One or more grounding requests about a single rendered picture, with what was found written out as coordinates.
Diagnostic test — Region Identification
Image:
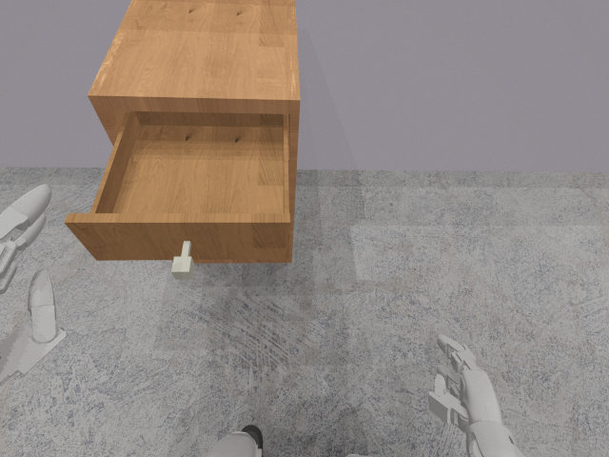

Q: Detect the robot right forearm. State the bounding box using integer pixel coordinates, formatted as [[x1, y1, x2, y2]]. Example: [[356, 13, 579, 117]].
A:
[[466, 421, 524, 457]]

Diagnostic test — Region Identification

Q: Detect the robot left hand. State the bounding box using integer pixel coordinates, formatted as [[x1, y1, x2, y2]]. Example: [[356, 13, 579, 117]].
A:
[[0, 184, 66, 387]]

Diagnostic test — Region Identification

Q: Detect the robot right hand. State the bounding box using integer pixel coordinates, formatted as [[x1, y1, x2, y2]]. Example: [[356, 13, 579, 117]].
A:
[[428, 334, 502, 434]]

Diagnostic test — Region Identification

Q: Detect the handle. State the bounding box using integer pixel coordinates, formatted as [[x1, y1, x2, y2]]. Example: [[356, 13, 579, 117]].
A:
[[171, 241, 195, 280]]

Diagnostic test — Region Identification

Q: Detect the drawer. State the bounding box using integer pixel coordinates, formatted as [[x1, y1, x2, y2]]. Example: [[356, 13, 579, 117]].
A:
[[64, 111, 290, 261]]

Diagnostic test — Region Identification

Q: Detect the cabinet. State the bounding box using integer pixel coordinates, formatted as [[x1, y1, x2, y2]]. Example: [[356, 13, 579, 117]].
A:
[[88, 0, 300, 264]]

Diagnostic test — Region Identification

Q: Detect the left robot shin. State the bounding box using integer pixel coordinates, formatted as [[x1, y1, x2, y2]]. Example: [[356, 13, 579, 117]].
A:
[[230, 431, 256, 445]]

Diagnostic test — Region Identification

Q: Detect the robot left thigh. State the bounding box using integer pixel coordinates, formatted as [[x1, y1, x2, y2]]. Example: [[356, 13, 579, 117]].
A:
[[206, 436, 262, 457]]

